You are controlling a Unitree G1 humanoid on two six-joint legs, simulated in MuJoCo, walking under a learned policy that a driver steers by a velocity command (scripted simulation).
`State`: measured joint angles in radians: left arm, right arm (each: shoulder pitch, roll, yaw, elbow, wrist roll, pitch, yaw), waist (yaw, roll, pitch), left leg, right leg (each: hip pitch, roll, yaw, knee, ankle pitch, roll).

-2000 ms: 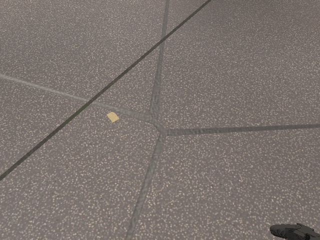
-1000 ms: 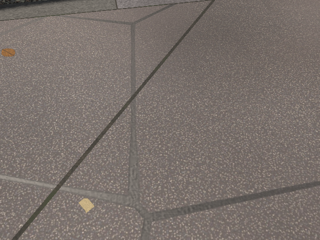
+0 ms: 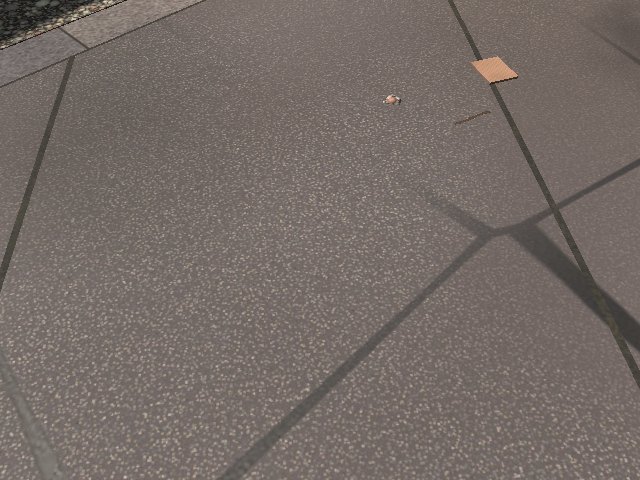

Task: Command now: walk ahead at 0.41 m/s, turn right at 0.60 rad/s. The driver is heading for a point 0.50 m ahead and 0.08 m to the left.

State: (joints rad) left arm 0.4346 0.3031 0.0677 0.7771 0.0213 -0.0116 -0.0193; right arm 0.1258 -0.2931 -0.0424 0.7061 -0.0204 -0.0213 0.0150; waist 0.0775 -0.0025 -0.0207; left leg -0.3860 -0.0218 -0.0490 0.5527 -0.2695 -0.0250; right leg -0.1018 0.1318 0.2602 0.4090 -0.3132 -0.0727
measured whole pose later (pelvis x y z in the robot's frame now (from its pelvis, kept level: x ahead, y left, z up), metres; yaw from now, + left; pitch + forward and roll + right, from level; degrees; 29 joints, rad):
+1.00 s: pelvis +0.23 +0.00 -0.01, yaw +7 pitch +0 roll -1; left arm 0.19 0.28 0.06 0.85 0.03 0.04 0.04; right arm 0.23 -0.24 -0.05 0.81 -0.03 0.05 0.01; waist 0.00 -0.04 0.03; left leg -0.27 -0.02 0.03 0.59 -0.32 0.07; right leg -0.39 -0.04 -0.16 0.71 -0.40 -0.01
